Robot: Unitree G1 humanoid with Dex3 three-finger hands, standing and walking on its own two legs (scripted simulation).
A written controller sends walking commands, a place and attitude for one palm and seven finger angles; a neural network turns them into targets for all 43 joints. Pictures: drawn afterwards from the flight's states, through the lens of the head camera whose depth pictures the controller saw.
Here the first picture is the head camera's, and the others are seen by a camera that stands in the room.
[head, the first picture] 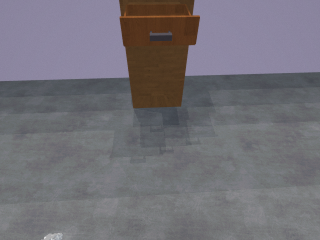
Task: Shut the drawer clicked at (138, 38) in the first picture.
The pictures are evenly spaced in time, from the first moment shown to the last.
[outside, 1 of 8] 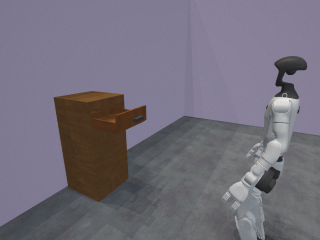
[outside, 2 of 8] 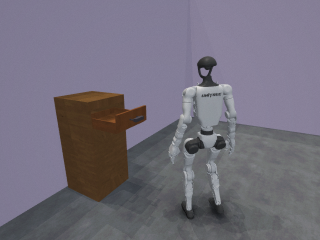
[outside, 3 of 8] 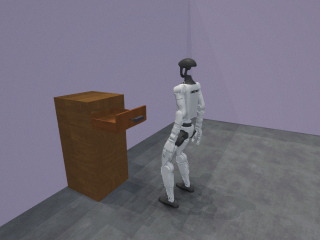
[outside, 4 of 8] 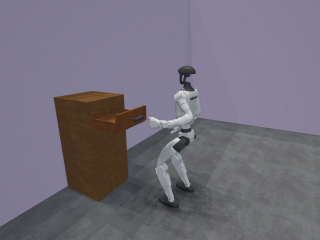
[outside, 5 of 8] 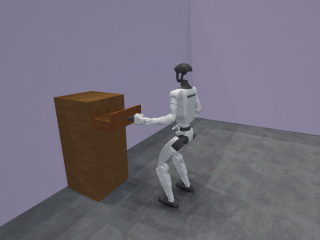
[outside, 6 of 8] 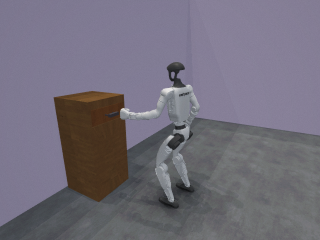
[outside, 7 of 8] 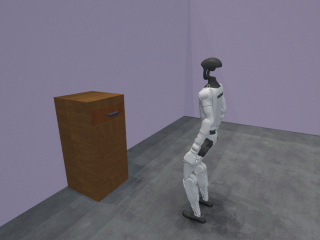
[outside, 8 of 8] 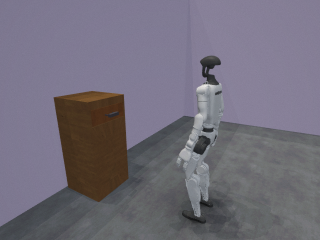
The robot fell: no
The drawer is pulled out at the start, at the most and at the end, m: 0.28 0.28 0.00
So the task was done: yes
